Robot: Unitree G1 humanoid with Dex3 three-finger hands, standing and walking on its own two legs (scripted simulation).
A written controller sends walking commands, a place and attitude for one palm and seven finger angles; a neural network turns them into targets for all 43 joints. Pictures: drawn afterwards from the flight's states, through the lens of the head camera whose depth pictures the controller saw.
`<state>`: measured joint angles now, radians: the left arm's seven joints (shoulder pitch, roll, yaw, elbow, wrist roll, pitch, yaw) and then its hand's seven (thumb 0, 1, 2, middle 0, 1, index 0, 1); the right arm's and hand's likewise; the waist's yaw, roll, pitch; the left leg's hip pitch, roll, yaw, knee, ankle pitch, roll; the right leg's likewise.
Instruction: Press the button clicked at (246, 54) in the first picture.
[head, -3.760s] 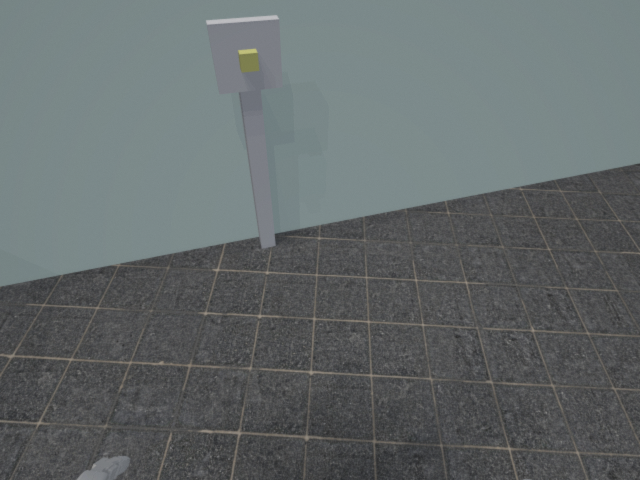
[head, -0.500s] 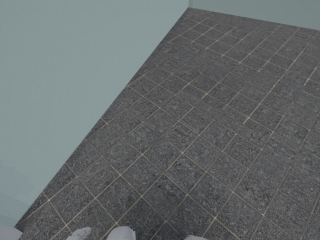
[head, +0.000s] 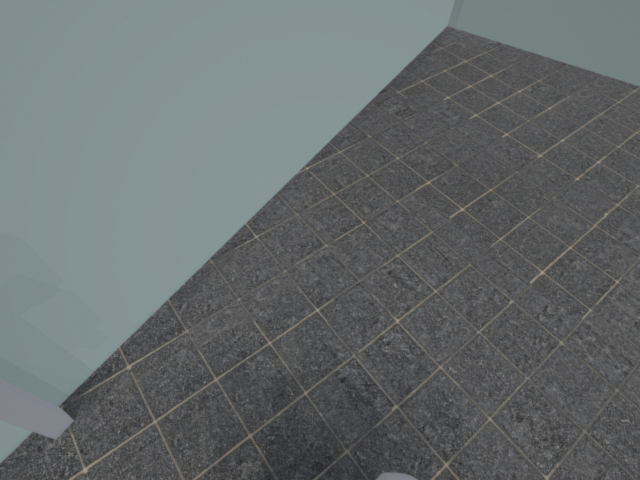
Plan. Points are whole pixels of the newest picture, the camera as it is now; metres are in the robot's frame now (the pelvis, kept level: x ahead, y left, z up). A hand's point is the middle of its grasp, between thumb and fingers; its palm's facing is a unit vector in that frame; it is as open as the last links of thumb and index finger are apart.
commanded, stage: turn to face it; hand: left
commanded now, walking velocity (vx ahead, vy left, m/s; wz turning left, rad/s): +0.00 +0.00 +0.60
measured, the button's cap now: out of the picture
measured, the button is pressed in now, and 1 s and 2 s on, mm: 0 0 0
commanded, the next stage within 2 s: take the last steps up to it in 1.46 s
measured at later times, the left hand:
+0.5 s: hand out of the picture -0.01 +0.14 -0.15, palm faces +0.34 -0.90 -0.28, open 7.3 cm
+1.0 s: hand out of the picture -0.06 +0.20 -0.16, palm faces +0.60 -0.75 -0.27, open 7.4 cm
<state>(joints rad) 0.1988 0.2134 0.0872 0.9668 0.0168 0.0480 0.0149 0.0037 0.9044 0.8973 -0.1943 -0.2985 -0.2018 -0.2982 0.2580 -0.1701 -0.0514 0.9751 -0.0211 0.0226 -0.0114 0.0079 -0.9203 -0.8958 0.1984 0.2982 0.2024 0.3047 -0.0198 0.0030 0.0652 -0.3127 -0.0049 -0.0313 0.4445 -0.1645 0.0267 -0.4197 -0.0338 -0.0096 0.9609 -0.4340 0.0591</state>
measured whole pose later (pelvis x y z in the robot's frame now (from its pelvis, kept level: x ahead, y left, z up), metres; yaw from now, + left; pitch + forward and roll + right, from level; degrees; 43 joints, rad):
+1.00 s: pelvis -0.02 -0.04 +0.00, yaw +37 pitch +0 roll -1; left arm 0.15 0.25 0.07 0.87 0.01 0.06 0.01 0.00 0.91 0.90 -0.19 -0.30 -0.20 -0.30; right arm 0.17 -0.22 -0.06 0.92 -0.02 0.04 0.01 0.01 -0.91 -0.90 0.20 0.30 0.20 0.30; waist -0.01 0.00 0.08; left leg -0.24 -0.02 -0.05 0.50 -0.27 0.01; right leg -0.43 -0.08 -0.01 0.89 -0.42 0.10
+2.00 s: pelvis +0.01 +0.00 +0.00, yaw +55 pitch -1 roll +0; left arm 0.23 0.19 0.05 1.05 0.03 0.03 -0.02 0.00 0.91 0.90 -0.19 -0.30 -0.20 -0.30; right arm 0.39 -0.16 -0.04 1.09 -0.03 -0.03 -0.02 0.01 -0.92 -0.90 0.20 0.30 0.20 0.30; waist -0.04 -0.01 0.00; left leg -0.04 -0.01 0.07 0.31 -0.25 0.03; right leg -0.42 -0.10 -0.07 0.79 -0.31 0.05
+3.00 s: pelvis +0.16 +0.12 -0.01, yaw +56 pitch -2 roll -1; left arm 0.21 0.22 0.09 0.99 0.03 0.05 0.04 0.00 0.91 0.90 -0.19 -0.30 -0.20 -0.30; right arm 0.10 -0.16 -0.07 1.01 -0.02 0.03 -0.03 -0.01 -0.93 -0.90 0.20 0.30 0.20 0.30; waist 0.01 -0.01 0.07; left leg -0.32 0.08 0.15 0.49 -0.14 0.03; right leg -0.41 -0.06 -0.02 0.99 -0.42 0.04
